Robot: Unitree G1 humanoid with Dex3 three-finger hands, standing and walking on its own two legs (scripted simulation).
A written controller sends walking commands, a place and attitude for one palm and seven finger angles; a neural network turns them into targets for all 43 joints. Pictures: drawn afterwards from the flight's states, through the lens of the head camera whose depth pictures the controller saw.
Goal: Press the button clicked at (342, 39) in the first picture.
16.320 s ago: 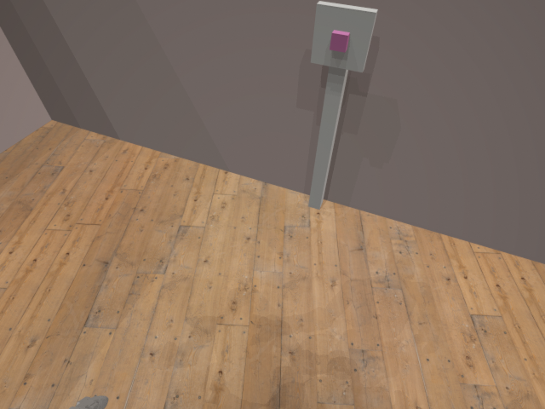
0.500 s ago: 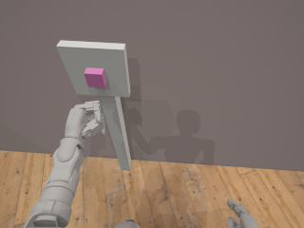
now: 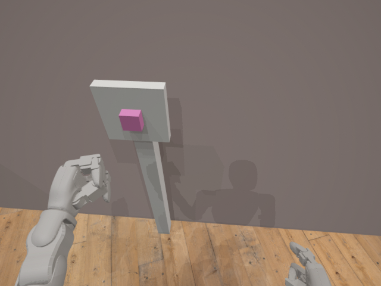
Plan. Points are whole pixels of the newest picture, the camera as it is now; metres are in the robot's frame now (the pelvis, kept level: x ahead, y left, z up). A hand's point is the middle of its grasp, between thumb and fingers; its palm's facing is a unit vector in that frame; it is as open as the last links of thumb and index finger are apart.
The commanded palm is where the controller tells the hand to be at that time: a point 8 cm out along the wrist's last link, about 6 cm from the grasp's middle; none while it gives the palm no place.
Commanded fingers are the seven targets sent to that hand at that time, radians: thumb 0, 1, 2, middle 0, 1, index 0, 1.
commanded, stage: draw the hand back to the body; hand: left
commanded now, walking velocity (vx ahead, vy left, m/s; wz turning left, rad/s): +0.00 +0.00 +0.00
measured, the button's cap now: (132, 119) +0.50 +0.19 +0.09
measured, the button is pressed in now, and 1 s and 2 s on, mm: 0 0 0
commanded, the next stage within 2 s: step back with the hand held close in 0.96 s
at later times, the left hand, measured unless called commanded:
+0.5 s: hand (50, 195) +0.22 +0.24 +0.16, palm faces +0.33 -0.88 -0.33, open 3.1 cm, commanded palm +0.17 +0.28 +0.18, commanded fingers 0.00 0.90 0.90 -1.30 -1.50 -1.30 -1.50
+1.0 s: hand (33, 210) +0.18 +0.24 +0.18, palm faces +0.39 -0.84 -0.37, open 3.1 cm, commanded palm +0.13 +0.28 +0.20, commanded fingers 0.00 0.90 0.90 -1.30 -1.50 -1.30 -1.50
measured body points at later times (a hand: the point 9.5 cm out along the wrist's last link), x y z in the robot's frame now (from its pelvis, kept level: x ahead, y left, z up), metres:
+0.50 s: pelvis +0.02 +0.01 +0.03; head +0.00 -0.01 +0.48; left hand +0.20 +0.28 +0.18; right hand +0.21 -0.19 -0.06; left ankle +0.03 +0.07 -0.71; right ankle -0.03 -0.09 -0.71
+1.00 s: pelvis +0.01 +0.00 +0.03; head -0.02 -0.02 +0.48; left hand +0.16 +0.28 +0.20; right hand +0.20 -0.22 -0.05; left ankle +0.03 +0.07 -0.71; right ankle -0.03 -0.09 -0.71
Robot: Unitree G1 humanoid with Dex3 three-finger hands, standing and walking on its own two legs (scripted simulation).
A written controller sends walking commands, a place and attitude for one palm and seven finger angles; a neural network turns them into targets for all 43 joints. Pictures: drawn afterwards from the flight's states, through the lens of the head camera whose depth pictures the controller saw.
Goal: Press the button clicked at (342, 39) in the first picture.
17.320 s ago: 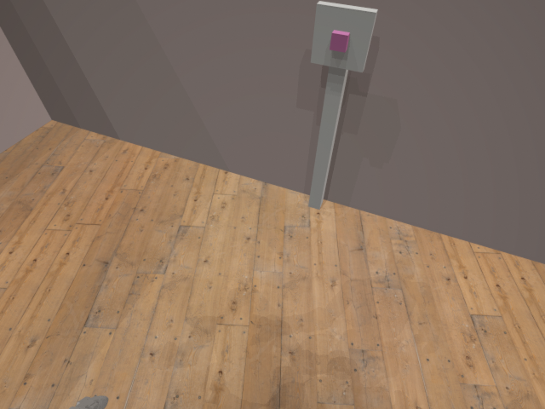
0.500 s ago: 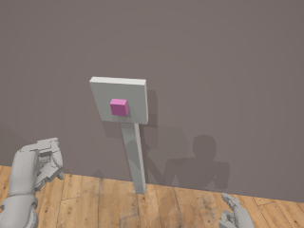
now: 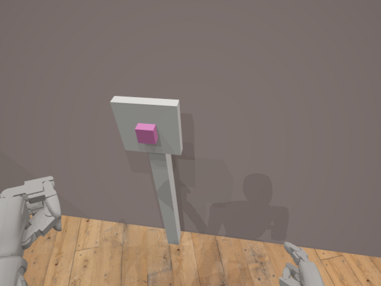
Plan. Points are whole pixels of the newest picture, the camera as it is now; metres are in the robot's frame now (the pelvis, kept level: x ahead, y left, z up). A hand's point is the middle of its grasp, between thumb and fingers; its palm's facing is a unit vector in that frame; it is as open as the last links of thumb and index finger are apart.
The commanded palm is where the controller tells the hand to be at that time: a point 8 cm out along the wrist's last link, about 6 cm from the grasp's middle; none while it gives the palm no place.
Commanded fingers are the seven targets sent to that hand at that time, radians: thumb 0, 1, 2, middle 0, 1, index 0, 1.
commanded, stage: step back with the hand held close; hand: left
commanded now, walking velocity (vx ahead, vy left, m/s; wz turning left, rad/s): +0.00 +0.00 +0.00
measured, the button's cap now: (147, 133) +0.49 +0.19 +0.06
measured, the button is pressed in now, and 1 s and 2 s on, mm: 0 0 0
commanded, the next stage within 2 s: stop stepping back and stand still in 1.66 s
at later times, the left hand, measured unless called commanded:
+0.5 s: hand (58, 207) +0.19 +0.25 +0.15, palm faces +0.27 -0.83 -0.49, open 3.1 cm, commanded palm +0.12 +0.29 +0.17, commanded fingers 0.00 0.90 0.90 -1.30 -1.50 -1.30 -1.50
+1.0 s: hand out of the picture +0.11 +0.28 +0.16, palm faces +0.38 -0.80 -0.47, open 3.1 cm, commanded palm +0.04 +0.32 +0.17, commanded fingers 0.00 0.90 0.90 -1.30 -1.50 -1.30 -1.50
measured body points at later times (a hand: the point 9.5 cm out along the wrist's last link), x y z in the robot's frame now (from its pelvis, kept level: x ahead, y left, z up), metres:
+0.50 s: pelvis -0.02 +0.01 +0.00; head +0.01 +0.01 +0.44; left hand +0.17 +0.29 +0.18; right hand +0.15 -0.24 -0.09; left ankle +0.02 +0.08 -0.74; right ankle -0.04 -0.08 -0.74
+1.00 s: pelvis -0.08 +0.04 -0.02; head -0.06 +0.06 +0.43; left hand +0.08 +0.33 +0.18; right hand +0.09 -0.19 -0.09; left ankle +0.02 +0.08 -0.74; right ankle -0.04 -0.08 -0.74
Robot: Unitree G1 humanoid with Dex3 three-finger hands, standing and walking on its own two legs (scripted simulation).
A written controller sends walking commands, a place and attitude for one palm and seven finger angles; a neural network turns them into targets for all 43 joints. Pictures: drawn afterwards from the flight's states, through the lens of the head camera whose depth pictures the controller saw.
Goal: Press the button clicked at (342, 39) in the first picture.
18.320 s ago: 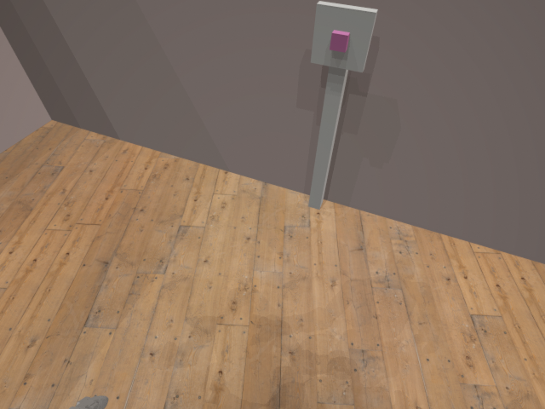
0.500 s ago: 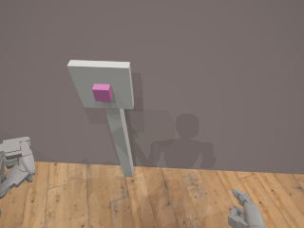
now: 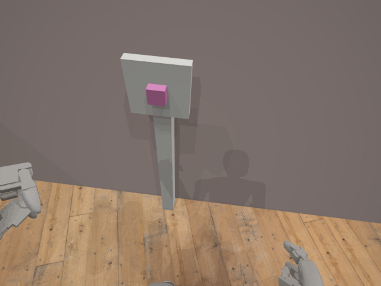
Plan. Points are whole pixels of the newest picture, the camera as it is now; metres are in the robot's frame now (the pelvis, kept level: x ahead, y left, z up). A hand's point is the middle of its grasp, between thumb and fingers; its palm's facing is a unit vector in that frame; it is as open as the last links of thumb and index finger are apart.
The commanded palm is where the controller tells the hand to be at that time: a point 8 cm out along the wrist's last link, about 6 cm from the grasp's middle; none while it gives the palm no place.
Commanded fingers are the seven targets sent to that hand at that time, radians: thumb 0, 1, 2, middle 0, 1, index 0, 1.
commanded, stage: step back with the hand held close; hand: left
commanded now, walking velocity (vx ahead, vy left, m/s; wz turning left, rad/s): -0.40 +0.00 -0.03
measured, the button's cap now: (157, 94) +0.57 +0.14 +0.08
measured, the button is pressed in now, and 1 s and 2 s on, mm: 0 0 0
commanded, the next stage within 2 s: stop stepping back and stand still in 0.66 s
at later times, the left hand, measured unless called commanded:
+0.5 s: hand (3, 238) +0.14 +0.25 +0.18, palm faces +0.34 -0.84 -0.42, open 3.1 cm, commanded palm +0.07 +0.29 +0.19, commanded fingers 0.00 0.90 0.90 -1.30 -1.50 -1.30 -1.50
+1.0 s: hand out of the picture +0.06 +0.25 +0.18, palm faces +0.27 -0.88 -0.39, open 3.1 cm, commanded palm -0.01 +0.29 +0.19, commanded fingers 0.00 0.90 0.90 -1.30 -1.50 -1.30 -1.50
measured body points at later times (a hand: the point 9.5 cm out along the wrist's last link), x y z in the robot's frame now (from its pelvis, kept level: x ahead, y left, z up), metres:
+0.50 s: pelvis -0.06 +0.01 +0.00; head -0.05 +0.04 +0.45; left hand +0.12 +0.29 +0.20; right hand +0.10 -0.24 -0.06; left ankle +0.05 +0.06 -0.72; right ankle -0.07 -0.13 -0.70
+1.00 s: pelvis -0.16 +0.02 +0.01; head -0.17 +0.05 +0.45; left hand +0.04 +0.29 +0.20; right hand -0.06 -0.23 -0.07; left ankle -0.01 +0.07 -0.72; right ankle -0.24 -0.09 -0.72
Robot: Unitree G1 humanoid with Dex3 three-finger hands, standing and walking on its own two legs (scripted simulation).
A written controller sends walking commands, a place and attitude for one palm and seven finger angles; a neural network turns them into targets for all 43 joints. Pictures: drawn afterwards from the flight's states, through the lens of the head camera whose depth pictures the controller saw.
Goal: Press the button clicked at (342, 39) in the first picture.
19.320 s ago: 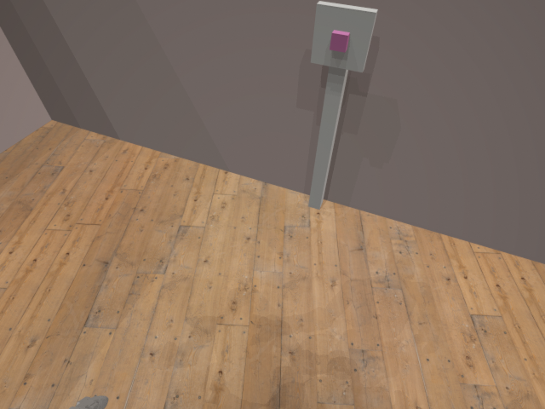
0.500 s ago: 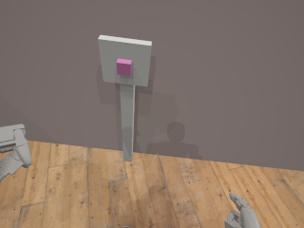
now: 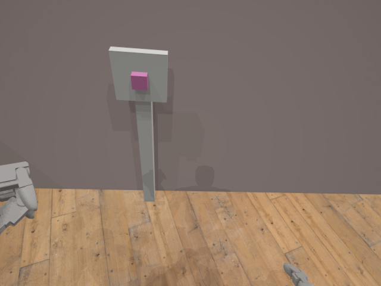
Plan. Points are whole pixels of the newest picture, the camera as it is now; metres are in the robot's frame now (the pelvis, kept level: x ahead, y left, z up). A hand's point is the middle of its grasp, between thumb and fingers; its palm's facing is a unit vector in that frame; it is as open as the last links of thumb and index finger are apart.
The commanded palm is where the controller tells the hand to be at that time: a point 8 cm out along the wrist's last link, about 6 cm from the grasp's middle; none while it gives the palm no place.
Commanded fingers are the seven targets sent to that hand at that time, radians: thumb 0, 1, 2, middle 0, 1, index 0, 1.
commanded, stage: stop stepping back and stand still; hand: left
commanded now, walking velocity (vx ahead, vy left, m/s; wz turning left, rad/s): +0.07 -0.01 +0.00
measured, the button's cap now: (139, 80) +0.72 +0.19 +0.07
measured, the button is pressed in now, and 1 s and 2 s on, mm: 0 0 0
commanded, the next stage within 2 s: let the arm hang, fingers relaxed in 0.48 s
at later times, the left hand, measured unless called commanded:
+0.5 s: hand out of the picture +0.14 +0.26 +0.17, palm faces +0.35 -0.82 -0.46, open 3.1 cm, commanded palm +0.10 +0.30 +0.18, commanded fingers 0.00 0.90 0.90 -1.30 -1.50 -1.30 -1.50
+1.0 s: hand out of the picture -0.04 +0.22 -0.17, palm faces +0.09 -0.97 -0.22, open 4.0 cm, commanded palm none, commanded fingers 0.00 0.90 0.90 -0.49 -0.62 -0.49 -0.62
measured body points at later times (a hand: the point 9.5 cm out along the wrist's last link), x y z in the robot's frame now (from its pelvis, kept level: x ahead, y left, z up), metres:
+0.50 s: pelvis -0.03 +0.02 +0.01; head -0.04 +0.03 +0.46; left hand +0.12 +0.30 +0.20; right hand +0.13 -0.19 -0.08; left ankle +0.02 +0.12 -0.72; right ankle -0.05 -0.07 -0.73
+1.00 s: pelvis -0.03 +0.02 +0.01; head -0.01 +0.04 +0.46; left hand -0.04 +0.27 -0.15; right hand -0.01 -0.20 -0.15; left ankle +0.01 +0.14 -0.73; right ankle -0.03 -0.08 -0.73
